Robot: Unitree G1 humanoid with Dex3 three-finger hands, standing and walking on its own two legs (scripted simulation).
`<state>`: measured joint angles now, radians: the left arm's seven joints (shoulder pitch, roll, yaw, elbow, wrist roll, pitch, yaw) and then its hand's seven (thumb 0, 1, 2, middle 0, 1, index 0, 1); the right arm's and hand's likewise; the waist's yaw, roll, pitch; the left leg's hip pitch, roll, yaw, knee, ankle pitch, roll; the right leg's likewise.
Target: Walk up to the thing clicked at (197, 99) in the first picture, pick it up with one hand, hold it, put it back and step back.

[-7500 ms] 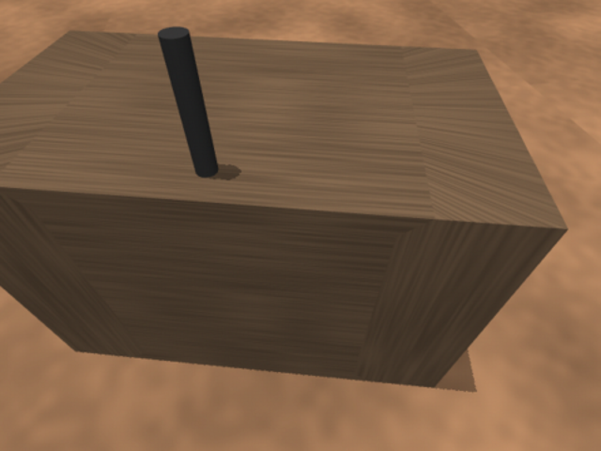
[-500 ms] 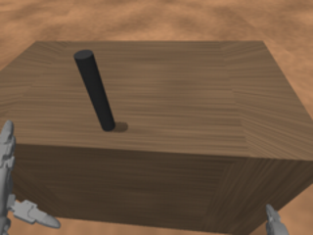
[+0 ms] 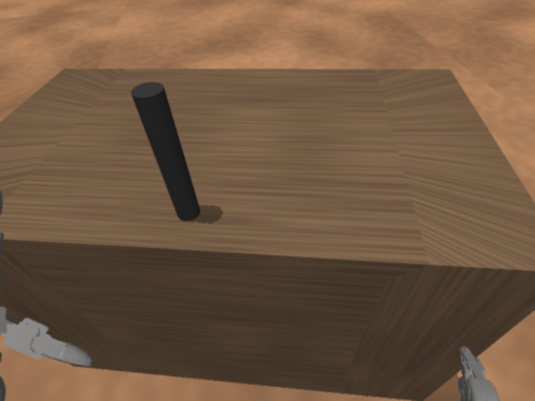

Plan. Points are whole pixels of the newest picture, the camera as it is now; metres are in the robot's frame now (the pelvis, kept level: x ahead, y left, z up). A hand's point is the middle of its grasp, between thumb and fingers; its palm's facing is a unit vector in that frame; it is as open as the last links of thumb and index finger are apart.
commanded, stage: rise first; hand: left
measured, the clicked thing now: (171, 161) +0.43 +0.20 +0.15
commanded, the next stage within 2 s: go down in 0.04 s
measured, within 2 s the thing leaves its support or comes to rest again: neither
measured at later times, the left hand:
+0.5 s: hand (28, 244) +0.23 +0.29 +0.19, palm faces +0.40 -0.84 -0.38, open 17.5 cm
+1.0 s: hand (26, 206) +0.29 +0.33 +0.19, palm faces +0.23 -0.94 -0.24, open 17.2 cm
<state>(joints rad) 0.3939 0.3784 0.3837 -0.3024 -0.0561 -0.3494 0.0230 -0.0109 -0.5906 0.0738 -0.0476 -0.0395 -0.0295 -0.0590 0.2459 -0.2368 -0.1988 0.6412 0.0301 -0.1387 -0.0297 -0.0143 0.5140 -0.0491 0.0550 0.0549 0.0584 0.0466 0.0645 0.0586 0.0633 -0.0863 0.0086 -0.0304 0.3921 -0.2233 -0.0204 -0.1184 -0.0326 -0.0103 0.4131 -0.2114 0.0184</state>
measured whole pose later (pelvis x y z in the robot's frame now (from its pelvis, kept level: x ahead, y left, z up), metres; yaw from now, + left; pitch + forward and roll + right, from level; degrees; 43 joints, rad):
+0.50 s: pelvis +0.00 +0.00 -0.01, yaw +1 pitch -3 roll +0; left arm 0.13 0.44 0.48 -0.04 -0.14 -0.33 -0.13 -0.01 -0.57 0.05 -0.07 -0.05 -0.07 -0.05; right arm 0.20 -0.23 -0.17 0.68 0.03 -0.10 -0.06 -0.01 0.51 -0.05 0.05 0.05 0.06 0.05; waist 0.04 0.04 0.01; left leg -0.17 0.00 -0.05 0.48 -0.26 -0.02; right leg -0.19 -0.04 -0.02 0.49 -0.25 0.02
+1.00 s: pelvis +0.00 +0.01 -0.01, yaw +0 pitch -1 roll +0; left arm -0.16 0.54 0.56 0.29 -0.22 -0.12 -0.40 -0.01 -0.46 0.08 -0.05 -0.01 -0.04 -0.02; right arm 0.23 -0.23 -0.09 0.71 0.03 -0.15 -0.09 -0.01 0.52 -0.06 0.05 0.05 0.06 0.05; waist 0.03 0.03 -0.04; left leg -0.22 0.00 -0.02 0.49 -0.27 -0.01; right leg -0.23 -0.04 0.00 0.47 -0.23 0.03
